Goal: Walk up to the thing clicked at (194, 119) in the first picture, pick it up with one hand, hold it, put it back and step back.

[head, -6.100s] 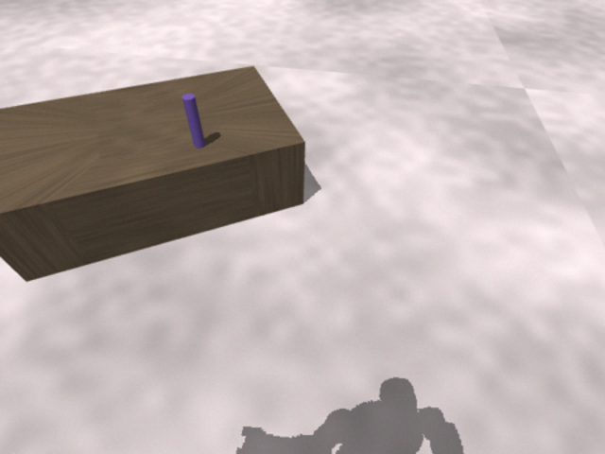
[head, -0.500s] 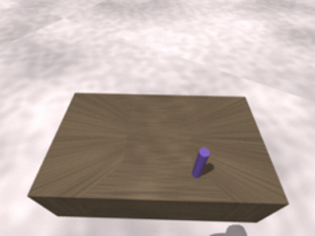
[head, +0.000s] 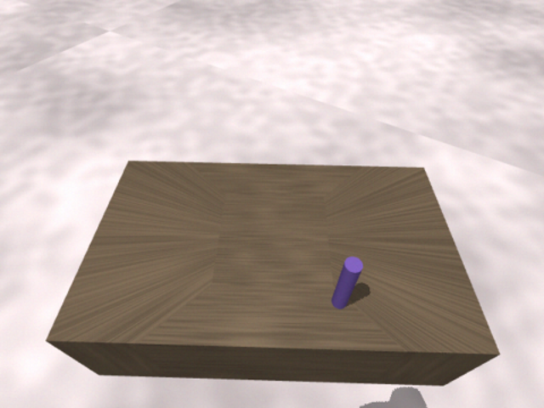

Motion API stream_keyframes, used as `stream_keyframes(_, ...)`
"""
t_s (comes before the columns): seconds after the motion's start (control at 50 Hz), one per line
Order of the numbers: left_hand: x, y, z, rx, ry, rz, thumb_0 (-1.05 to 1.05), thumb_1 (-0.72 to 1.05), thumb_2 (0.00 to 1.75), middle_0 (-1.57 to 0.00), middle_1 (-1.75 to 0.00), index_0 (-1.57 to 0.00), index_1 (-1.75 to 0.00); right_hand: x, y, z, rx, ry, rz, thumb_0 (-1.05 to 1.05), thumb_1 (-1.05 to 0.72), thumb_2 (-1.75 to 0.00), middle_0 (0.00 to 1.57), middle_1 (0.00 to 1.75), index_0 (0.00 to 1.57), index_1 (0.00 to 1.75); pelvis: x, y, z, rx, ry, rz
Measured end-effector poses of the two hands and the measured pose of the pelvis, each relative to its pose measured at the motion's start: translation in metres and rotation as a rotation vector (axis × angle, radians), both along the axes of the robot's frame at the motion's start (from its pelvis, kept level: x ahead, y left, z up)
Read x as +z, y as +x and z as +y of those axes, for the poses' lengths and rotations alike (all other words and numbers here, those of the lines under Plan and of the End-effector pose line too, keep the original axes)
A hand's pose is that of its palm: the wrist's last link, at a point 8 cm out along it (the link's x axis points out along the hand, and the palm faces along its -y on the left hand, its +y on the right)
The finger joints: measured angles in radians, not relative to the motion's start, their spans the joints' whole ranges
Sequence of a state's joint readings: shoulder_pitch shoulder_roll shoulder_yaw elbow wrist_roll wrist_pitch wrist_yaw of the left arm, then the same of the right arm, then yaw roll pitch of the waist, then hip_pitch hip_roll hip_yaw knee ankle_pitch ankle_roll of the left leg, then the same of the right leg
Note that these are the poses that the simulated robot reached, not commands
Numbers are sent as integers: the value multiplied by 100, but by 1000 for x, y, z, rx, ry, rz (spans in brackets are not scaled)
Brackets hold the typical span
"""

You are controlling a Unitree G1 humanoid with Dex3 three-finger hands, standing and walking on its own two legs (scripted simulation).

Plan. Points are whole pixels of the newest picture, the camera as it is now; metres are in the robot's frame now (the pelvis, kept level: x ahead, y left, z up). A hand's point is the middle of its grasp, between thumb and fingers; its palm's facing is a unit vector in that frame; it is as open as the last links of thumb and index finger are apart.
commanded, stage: stand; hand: right
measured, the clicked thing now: (345, 284) +0.45 -0.20 -0.32
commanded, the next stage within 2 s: go down in 0.82 s
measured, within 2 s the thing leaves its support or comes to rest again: neither
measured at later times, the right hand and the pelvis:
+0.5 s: hand out of the picture +0.07 -0.25 -0.16, palm faces -0.04 +0.94 -0.33, open 7.4 cm; pelvis +0.00 +0.00 +0.00, yaw +0 degrees
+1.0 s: hand out of the picture +0.09 -0.25 -0.16, palm faces +0.02 +0.94 -0.33, open 7.8 cm; pelvis +0.00 +0.00 +0.00, yaw -1 degrees
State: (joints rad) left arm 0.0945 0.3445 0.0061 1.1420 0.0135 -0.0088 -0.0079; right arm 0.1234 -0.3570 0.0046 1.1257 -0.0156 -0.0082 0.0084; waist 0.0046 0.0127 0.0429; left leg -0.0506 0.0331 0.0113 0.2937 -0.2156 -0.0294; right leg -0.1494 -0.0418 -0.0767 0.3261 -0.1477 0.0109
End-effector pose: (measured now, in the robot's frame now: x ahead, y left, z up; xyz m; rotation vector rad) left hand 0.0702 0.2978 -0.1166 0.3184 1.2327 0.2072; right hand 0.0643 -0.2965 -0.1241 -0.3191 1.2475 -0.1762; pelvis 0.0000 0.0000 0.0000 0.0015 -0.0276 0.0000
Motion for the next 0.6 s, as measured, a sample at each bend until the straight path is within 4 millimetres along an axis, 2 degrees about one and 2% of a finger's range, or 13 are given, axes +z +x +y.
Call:
stream_keyframes(0.28, 1, 0, 0, -2, 3, -4, 1, 90, 90, -20, -30, -20, -30, 0, 4, 0, 2, 1, -14, 1, -90, -90, 20, 30, 20, 29, 0, 1, 0, -2, 1, -3)
stream_keyframes(0.6, -1, -3, -1, 0, -1, 3, 1, 90, 90, -20, -30, -20, -30, 1, -1, -1, -4, -2, -3, 1, -90, -90, 20, 30, 20, 29, 0, 1, -1, -4, -1, -3)
